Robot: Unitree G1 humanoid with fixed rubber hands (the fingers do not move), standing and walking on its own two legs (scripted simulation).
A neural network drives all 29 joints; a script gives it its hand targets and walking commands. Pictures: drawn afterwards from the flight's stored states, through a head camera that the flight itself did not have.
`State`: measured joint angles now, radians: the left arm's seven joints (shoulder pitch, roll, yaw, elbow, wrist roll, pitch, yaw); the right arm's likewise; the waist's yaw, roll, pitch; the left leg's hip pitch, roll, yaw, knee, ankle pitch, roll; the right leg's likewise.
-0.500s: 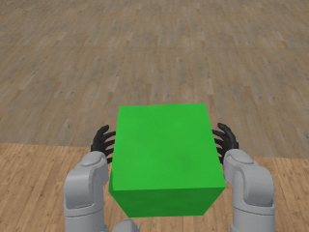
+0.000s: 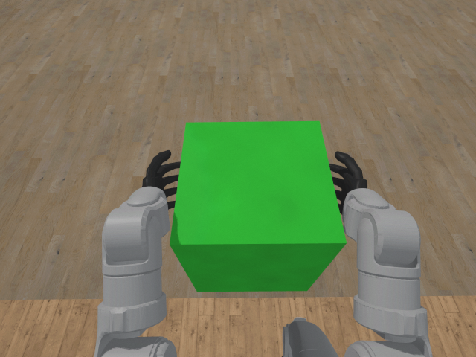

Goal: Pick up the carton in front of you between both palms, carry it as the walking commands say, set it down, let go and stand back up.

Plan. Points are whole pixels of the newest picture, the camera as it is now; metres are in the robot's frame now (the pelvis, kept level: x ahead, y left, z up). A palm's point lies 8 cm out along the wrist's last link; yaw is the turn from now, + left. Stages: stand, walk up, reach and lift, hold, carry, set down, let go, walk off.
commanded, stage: carry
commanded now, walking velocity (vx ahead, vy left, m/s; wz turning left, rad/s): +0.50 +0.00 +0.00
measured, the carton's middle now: (252, 214) +0.34 -0.01 +0.03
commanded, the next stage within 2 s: none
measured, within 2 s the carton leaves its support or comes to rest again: neither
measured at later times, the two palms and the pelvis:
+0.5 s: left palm (185, 74) +0.69 +0.13 +0.08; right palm (310, 71) +0.71 -0.17 +0.07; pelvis +0.33 -0.04 -0.01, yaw +1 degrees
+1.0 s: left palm (197, 39) +1.04 +0.13 -0.02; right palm (286, 41) +1.02 -0.17 -0.01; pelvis +0.68 +0.00 -0.08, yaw +0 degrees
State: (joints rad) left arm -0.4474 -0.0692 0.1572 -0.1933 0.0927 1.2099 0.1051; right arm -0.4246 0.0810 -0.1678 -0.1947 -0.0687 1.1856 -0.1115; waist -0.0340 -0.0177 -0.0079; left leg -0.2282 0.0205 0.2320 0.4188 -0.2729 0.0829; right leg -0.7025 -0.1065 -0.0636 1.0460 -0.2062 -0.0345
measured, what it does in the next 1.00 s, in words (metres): goes down: right foot, then left foot 0.07 m lower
